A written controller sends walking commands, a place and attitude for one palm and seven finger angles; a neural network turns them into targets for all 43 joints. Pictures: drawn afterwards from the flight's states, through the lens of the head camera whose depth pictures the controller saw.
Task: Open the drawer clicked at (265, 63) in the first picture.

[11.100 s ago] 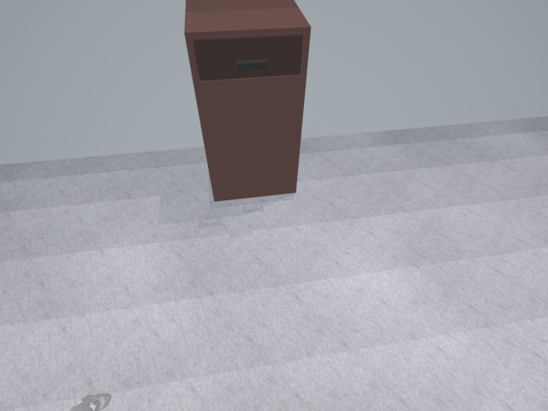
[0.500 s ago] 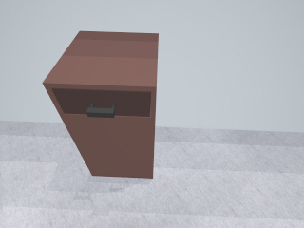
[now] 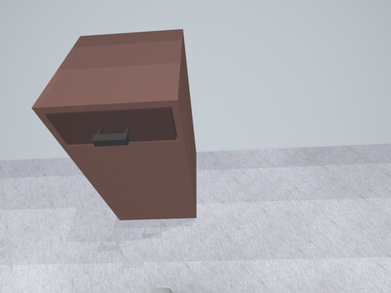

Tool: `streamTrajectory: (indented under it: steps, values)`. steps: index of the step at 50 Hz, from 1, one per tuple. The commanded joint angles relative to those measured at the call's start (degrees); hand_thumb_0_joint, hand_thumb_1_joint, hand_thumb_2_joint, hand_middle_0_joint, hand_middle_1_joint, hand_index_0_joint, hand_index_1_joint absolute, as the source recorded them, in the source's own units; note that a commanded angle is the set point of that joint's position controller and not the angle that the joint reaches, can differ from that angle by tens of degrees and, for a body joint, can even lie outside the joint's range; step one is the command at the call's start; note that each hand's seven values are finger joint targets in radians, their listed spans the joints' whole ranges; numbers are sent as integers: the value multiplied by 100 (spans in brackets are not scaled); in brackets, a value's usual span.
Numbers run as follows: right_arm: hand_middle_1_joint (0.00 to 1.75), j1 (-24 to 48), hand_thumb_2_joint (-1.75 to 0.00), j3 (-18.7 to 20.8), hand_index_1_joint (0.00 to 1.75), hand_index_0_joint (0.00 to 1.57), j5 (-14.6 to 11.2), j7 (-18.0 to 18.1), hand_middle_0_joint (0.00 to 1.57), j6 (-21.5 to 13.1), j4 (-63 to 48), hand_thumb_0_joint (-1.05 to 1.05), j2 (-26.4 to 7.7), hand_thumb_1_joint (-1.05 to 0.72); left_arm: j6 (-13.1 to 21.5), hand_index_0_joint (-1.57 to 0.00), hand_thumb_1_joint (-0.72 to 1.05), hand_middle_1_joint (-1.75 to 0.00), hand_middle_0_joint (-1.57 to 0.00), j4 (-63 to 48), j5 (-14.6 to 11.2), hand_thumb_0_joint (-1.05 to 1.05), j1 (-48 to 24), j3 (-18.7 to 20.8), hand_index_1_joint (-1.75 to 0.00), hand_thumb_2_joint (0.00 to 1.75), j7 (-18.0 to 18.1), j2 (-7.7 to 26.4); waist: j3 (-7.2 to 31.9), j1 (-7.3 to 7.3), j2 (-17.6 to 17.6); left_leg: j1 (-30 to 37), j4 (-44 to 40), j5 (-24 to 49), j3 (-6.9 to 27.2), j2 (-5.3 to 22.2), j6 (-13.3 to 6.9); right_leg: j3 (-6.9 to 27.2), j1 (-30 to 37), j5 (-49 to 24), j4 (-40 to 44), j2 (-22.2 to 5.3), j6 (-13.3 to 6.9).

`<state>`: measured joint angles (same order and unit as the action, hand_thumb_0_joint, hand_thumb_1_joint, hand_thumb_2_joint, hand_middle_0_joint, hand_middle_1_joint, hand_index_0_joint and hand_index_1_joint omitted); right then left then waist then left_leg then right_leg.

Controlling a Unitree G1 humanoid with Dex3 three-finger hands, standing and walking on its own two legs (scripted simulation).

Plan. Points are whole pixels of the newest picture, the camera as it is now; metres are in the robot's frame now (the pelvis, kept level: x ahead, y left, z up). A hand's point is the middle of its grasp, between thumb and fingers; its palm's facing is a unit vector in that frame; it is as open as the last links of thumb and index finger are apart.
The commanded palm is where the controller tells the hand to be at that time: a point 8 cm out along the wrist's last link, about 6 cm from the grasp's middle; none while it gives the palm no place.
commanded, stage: come to a stop and stand still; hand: left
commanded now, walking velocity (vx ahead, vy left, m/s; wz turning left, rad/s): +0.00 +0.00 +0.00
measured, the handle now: (112, 134) +0.55 +0.30 -0.05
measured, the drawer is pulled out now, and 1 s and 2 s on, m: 0.00 0.00 0.00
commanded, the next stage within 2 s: look again from close up in 0.68 s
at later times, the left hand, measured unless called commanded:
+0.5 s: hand out of the picture -0.02 +0.15 -0.16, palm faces +0.09 -0.98 -0.20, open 7.3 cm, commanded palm none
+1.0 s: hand out of the picture -0.03 +0.17 -0.17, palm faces +0.06 -0.98 -0.17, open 7.3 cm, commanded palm none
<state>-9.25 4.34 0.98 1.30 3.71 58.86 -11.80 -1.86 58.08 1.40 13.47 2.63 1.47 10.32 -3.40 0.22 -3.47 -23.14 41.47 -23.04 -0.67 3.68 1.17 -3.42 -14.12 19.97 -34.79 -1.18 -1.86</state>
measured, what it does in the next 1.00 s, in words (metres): steps on the spot: left foot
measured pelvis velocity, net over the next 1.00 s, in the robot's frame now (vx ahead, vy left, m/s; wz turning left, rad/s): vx -0.02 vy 0.01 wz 0.01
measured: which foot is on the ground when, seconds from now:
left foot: up 0.00-0.22, down 0.24-1.00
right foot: down 0.00-1.00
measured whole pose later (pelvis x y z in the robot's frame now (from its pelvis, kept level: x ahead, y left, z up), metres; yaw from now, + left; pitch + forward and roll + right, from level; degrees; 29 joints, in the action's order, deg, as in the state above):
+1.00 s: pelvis -0.02 +0.01 +0.01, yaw +1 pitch -1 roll -1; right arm -19.2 -0.2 1.1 2.4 -1.5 61.8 -7.4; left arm 1.0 64.8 0.5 18.1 0.2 2.7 6.9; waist 0.5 -0.6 -0.6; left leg -9.0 29.8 -20.3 -1.2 0.4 -1.1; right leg -4.9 -13.2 14.2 -27.9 0.4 -1.4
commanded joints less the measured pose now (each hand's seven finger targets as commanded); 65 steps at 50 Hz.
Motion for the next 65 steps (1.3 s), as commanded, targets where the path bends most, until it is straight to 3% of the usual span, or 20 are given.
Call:
streamTrajectory:
  steps: [1, 4, 8, 10, 12, 14, 15, 16, 23, 35, 38, 39, 40, 41, 43, 45, 47, 50, 55, 65]
  values:
    - [30, -210, -90, -6, 30, 20, -19, -54, 20, -77, -202, 0, -182, -90, 157, -20, 90, -30, -20, -323, 6, 0, -265, 63, -30, 90, 45, 751, -148, -163, 1473, 95, 1351, -80, 221, -107, -99, 1228, -681, -1231, 1998, -1274, -661]
    - [30, -340, -90, -63, 30, 20, -49, -41, 20, -167, -80, 0, -122, -90, 220, -20, 90, -30, -20, -248, -8, 0, 8, 51, -30, 90, 36, 721, 79, -37, 1193, 179, 726, -100, 77, -154, -32, 1005, 34, -2056, 1749, -1176, -698]
    - [30, -420, -90, -161, 30, 20, -55, 24, 20, -251, 38, 0, -38, -90, 254, -20, 90, -30, -20, -10, -44, 0, 352, 53, -30, 90, 55, 730, 320, 106, 985, 592, -746, -22, 21, -125, -4, 1229, 697, -2519, 1613, -1215, -759]
    - [30, -829, -90, -206, 30, 20, -61, 58, 20, -309, 252, 0, 15, -90, 254, -20, 90, -30, -20, 81, -96, 0, 225, 40, -30, 90, 71, 668, 443, -38, 740, 1293, -1817, 867, 119, -85, -51, 1140, 594, -2221, 1469, -1093, -526]
    - [30, -937, -90, -265, 30, 20, -21, 98, 20, -430, 391, 0, -154, -90, 267, -20, 90, -30, -20, 131, -169, 0, 284, -34, -30, 90, 54, 409, 552, 49, 32, 1713, -2093, 2328, 586, 361, -241, 770, 447, -2095, 1275, -565, -148]
    - [30, -894, -90, -281, 30, 20, -9, 146, 20, -417, 436, 0, -206, -90, 276, -20, 90, -30, -20, 206, -151, 0, 249, -37, -30, 90, 57, 385, 523, 87, 217, 1552, -1895, 2118, 382, 377, -222, 722, 640, -2037, 1503, -496, 34]
    - [30, -897, -90, -295, 30, 20, -24, 144, 20, -420, 503, 0, -141, -90, 250, -20, 90, -30, -20, 289, -151, 0, 188, -40, -30, 90, 54, 427, 451, 61, -193, 1455, -1980, 2047, 375, 332, -198, 669, 718, -1995, 1460, -531, 17]
    - [30, -886, -90, -321, 30, 20, -15, 139, 20, -410, 525, 0, -65, -90, 237, -20, 90, -30, -20, 326, -151, 0, 187, -38, -30, 90, 49, 442, 337, 77, -279, 1354, -2118, 1845, 369, 327, -192, 629, 783, -1835, 1489, -518, -18]
    - [30, -1183, -90, -360, 30, 20, 3, 124, 20, -329, 582, 0, 25, -90, 205, -20, 90, -30, -20, 500, -124, 0, 338, -100, -30, 90, 24, 349, -501, 22, 413, 1060, -2352, 742, 259, 117, -195, 855, 246, -184, 2117, -501, -10]
    - [30, -1503, -90, -389, 30, 20, -26, 137, 20, -423, 642, 0, 124, -90, 284, -20, 90, -30, -20, 640, -128, 0, 722, -138, -30, 90, 51, 146, -164, -7, 342, 1235, -2365, 997, 261, 147, -227, 785, 339, -625, 1937, -474, -37]
    - [30, -1521, -90, -410, 30, 20, -32, 152, 20, -464, 676, 0, 157, -90, 307, -20, 90, -30, -20, 681, -127, 0, 807, -153, -30, 90, 55, 98, -143, 8, 292, 1252, -2395, 1223, 273, 185, -237, 731, 417, -1004, 1820, -481, -53]
    - [30, -719, -90, -359, 30, 20, -75, 51, 20, -574, 280, 0, -124, -90, 482, -20, 90, -30, -20, 783, -29, 0, 1239, -155, -30, 90, 307, 375, -425, 292, 498, 515, -1099, 783, -228, 147, -7, 978, 491, -3884, 1512, -840, 391]
    - [30, -951, -90, -400, 30, 20, -136, 42, 20, -505, 34, 0, 19, -90, 534, -20, 90, -30, -20, 763, -73, 0, 1196, -187, -30, 90, 245, 606, -46, -38, 718, 753, -1060, 603, -40, 70, -72, 1054, 606, -3974, 1495, -1188, 140]
    - [30, -1418, -90, -406, 30, 20, -45, 79, 20, -483, 37, 0, 236, -90, 531, -20, 90, -30, -20, 573, -61, 0, 1132, -138, -30, 90, 232, 452, 488, -122, 704, 879, -1033, 307, 76, -97, -171, 1238, 869, -3328, 1407, -1222, -61]
    - [30, -1609, -90, -402, 30, 20, -23, 70, 20, -525, 160, 0, 203, -90, 511, -20, 90, -30, -20, 463, -63, 0, 814, -127, -30, 90, 184, 379, 1014, -221, 533, 1144, -1332, 855, 45, -91, -212, 917, 833, -2420, 1281, -1010, -341]
    - [30, -1615, -90, -397, 30, 20, -12, 69, 20, -544, 146, 0, 140, -90, 453, -20, 90, -30, -20, 393, -82, 0, 699, -140, -30, 90, 151, 242, 605, -197, 342, 1104, -1492, 1380, 215, 34, -264, 623, 472, -1722, 1144, -673, -241]
    - [30, -1483, -90, -426, 30, 20, -8, 89, 20, -576, 140, 0, 89, -90, 421, -20, 90, -30, -20, 429, -83, 0, 761, -182, -30, 90, 126, 140, 158, -95, 82, 866, -1653, 1938, 333, 182, -316, 519, 384, -1891, 968, -528, -162]
    - [30, -1472, -90, -435, 30, 20, -20, 118, 20, -608, 119, 0, -13, -90, 388, -20, 90, -30, -20, 444, -85, 0, 812, -207, -30, 90, 111, 147, -37, -42, 112, 704, -1801, 2288, 443, 227, -344, 461, 488, -1969, 865, -489, -120]
    - [30, -1391, -90, -432, 30, 20, -14, 122, 20, -607, 131, 0, -155, -90, 301, -20, 90, -30, -20, 373, -80, 0, 784, -213, -30, 90, 93, 158, -357, -3, 185, 510, -2105, 1859, 558, 269, -389, 388, 375, -1388, 890, -443, -29]
    - [30, -1385, -90, -454, 30, 20, -11, 118, 20, -627, 123, 0, -242, -90, 239, -20, 90, -30, -20, 248, -65, 0, 794, -208, -30, 90, 66, 141, -217, 13, 243, 564, -2442, 1475, 689, 286, -424, 301, 457, -1265, 878, -422, 53]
